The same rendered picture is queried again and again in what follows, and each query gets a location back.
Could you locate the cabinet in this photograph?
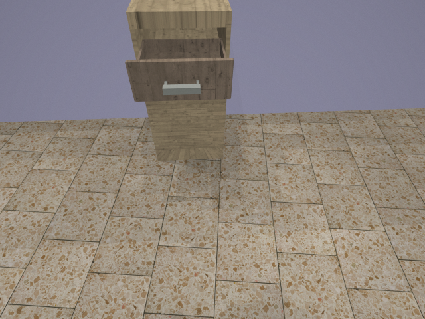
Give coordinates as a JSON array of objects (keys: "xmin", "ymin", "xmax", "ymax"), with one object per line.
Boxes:
[{"xmin": 126, "ymin": 0, "xmax": 232, "ymax": 161}]

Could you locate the handle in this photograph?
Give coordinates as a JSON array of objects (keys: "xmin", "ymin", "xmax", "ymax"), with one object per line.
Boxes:
[{"xmin": 162, "ymin": 80, "xmax": 201, "ymax": 95}]

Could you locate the drawer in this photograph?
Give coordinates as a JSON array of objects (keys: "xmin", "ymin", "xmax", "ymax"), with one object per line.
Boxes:
[{"xmin": 125, "ymin": 38, "xmax": 234, "ymax": 102}]

